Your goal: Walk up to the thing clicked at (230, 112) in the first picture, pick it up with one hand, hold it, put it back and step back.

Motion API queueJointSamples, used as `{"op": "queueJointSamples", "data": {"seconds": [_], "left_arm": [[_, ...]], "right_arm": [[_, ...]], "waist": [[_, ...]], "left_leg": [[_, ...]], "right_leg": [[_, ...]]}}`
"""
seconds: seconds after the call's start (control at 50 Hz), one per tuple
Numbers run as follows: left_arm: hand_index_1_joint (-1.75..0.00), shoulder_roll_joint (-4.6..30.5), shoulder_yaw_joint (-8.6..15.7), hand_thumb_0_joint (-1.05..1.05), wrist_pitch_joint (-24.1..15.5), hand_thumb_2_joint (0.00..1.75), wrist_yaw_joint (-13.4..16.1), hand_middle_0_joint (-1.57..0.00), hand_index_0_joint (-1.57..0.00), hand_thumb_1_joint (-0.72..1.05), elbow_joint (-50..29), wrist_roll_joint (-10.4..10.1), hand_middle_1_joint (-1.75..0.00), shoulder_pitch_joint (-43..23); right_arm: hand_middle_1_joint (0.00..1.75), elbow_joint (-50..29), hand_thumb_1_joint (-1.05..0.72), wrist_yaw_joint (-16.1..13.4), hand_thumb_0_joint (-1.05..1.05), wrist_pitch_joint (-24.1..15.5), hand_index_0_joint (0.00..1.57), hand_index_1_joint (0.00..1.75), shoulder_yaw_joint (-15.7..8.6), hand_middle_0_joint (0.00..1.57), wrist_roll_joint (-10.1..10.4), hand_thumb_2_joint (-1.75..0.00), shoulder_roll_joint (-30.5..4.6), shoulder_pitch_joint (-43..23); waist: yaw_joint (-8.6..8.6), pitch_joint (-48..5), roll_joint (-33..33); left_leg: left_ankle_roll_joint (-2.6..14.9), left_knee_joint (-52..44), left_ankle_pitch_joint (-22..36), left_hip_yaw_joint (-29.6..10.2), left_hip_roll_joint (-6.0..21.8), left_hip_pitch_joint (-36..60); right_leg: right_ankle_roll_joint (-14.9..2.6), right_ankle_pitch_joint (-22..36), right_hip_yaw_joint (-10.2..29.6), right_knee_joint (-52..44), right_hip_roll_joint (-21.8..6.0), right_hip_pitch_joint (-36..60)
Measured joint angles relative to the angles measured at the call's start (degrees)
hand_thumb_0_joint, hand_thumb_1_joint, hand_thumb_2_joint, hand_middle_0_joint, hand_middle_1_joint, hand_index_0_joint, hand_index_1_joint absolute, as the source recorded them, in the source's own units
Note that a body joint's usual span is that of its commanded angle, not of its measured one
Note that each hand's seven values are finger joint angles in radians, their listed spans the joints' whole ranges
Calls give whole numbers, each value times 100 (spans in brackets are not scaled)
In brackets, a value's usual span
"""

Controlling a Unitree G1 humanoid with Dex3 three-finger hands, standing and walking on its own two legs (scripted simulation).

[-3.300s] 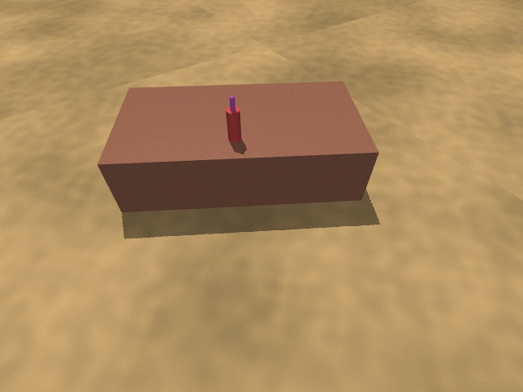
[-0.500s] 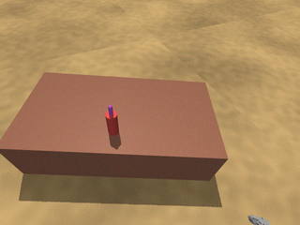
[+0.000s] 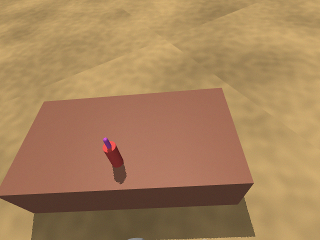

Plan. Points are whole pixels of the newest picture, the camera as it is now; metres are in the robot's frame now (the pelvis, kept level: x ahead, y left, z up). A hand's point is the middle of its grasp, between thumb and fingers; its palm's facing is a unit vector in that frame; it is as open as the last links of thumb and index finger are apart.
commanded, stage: walk up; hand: left
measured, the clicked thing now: (111, 151) +0.56 +0.28 -0.32
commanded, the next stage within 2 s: stand in 1.48 s
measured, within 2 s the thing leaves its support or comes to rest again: neither
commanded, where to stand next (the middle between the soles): +0.10 +0.05 m, yaw +1 degrees
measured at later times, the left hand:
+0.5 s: hand out of the picture +0.08 +0.30 -0.16, palm faces +0.03 -0.94 -0.34, open 7.4 cm
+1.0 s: hand out of the picture +0.10 +0.29 -0.14, palm faces +0.03 -0.93 -0.36, open 7.4 cm
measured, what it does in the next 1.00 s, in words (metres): steps on the spot: left foot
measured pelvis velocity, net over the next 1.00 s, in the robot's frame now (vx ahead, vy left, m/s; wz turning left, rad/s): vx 0.04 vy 0.02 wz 0.03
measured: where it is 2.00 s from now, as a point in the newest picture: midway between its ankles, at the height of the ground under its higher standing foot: outside the picture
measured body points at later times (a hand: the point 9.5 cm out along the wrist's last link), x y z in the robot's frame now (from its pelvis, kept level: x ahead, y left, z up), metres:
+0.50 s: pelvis +0.02 +0.03 +0.00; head +0.04 +0.05 +0.45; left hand +0.08 +0.34 -0.14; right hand +0.14 -0.27 -0.11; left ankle +0.07 +0.15 -0.73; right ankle +0.04 -0.11 -0.73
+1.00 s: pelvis +0.04 +0.02 +0.02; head +0.05 +0.02 +0.47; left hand +0.10 +0.33 -0.11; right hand +0.15 -0.27 -0.12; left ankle +0.07 +0.15 -0.73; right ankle +0.04 -0.11 -0.73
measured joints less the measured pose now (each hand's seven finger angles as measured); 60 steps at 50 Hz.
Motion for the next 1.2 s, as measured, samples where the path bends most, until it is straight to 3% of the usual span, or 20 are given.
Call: {"op": "queueJointSamples", "data": {"seconds": [0.08, 0.2, 0.28, 0.3, 0.38, 0.42, 0.46, 0.52, 0.8, 1.2], "left_arm": [[-30, -64, -96, 1, 10, 90, 61, -21, -20, 90, -45, 9, -30, -4], [-30, 7, -95, 1, 117, 90, 120, -21, -20, 90, 34, 54, -30, -123], [-30, 149, -78, 1, 262, 90, 141, -21, -20, 90, 194, -14, -30, -350], [-30, 166, -73, 1, 317, 90, 152, -21, -20, 90, 249, -45, -30, -406], [-30, 163, -104, 1, 413, 90, 145, -20, -20, 90, 506, -91, -30, -526], [-30, 182, -101, 1, 377, 90, 137, -20, -20, 90, 629, -92, -30, -526], [-30, 143, -108, 1, 340, 90, 151, -20, -20, 91, 777, -73, -30, -546], [-30, 99, -159, 1, 338, 90, 148, -20, -20, 91, 1003, -26, -30, -529], [-30, 19, -196, 1, 256, 90, 101, -20, -20, 91, 1610, -2, -30, -645], [-30, -118, -152, 1, 316, 90, 102, -20, -20, 90, 1702, 29, -30, -1110]], "right_arm": [[30, 42, -90, 20, 0, 28, 20, 30, -1, 20, -12, -90, 18, -124], [30, 279, -90, 10, 0, 78, 20, 30, -11, 20, -48, -90, 87, -318], [30, 487, -90, -35, 0, 32, 20, 30, -27, 20, -88, -90, 218, -521], [30, 508, -90, -39, 0, 16, 20, 30, -8, 20, -116, -90, 265, -557], [30, 571, -90, -5, 0, 21, 21, 30, 89, 20, -103, -90, 329, -715], [30, 599, -90, -7, 0, 30, 21, 30, 135, 20, -97, -90, 354, -817], [30, 647, -90, -13, 0, 31, 21, 30, 156, 20, -66, -90, 345, -971], [30, 729, -90, -17, 0, 34, 21, 30, 188, 20, -31, -90, 381, -1123], [30, 1257, -90, 37, 0, 14, 21, 30, 240, 20, 0, -90, 442, -1491], [30, 1753, -90, -15, 0, 46, 21, 30, 158, 20, -58, -90, 394, -1201]], "waist": [[48, -4, 54], [63, -48, -54], [46, 13, -445], [66, 11, -565], [6, -95, -584], [24, -155, -621], [40, -106, -541], [69, -146, -448], [156, -305, -214], [-100, -340, -392]], "left_leg": [[-61, -83, 422, -196, 50, -366], [-170, -1453, 775, -152, 212, -116], [-179, -2103, 1347, 63, 15, 252], [-171, -2106, 1325, 120, -36, 262], [-100, -2097, 1278, 34, 59, 185], [-118, -2128, 1298, 47, 72, 149], [-133, -2115, 1295, 21, 126, 171], [-143, -2290, 1369, -3, 141, 292], [-183, -3299, 1810, 13, 67, 893], [-219, -3825, 1963, 104, 85, 1198]], "right_leg": [[-2, 29, -55, -233, 33, 196], [55, -211, -178, 12, 47, 206], [176, -537, -116, 585, -179, 18], [130, -568, -48, 634, -223, -13], [-62, -1345, 57, 699, 53, 71], [-54, -984, 65, 338, 98, 256], [123, -426, 33, 38, 142, 399], [241, -360, 3, -207, 158, 562], [248, -30, -18, -1050, 98, 1090], [235, 130, 57, -1526, 118, 1332]]}}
